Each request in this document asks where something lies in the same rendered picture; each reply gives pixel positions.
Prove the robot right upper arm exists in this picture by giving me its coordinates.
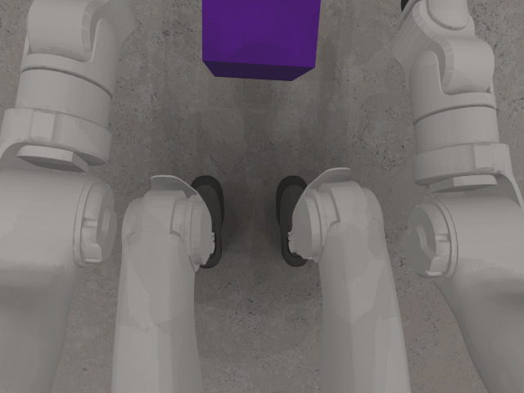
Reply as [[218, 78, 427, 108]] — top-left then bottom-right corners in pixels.
[[404, 195, 524, 393]]

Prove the right robot forearm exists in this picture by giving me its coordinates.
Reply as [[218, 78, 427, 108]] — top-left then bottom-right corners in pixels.
[[391, 0, 524, 212]]

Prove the left robot forearm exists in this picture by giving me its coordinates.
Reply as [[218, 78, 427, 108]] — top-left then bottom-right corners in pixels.
[[0, 0, 135, 173]]

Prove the carton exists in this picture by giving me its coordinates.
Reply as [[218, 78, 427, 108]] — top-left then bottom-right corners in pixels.
[[202, 0, 321, 81]]

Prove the right robot shin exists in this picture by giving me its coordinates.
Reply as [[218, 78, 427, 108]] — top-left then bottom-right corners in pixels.
[[288, 168, 384, 260]]

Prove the robot left upper arm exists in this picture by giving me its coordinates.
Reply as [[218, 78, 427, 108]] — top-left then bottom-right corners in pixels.
[[0, 167, 117, 393]]

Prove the robot right thigh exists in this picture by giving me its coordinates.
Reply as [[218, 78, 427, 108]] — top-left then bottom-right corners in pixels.
[[298, 181, 411, 393]]

